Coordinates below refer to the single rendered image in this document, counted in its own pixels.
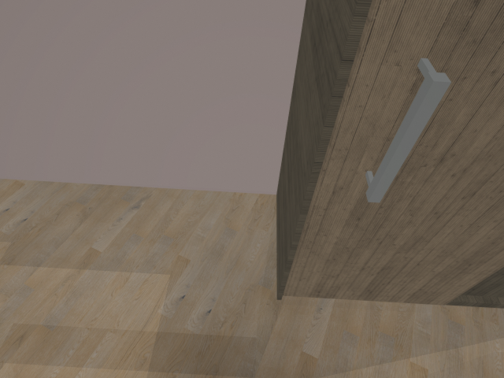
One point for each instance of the wardrobe door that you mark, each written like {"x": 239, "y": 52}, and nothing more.
{"x": 439, "y": 229}
{"x": 493, "y": 286}

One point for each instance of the handle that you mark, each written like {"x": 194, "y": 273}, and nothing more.
{"x": 432, "y": 90}

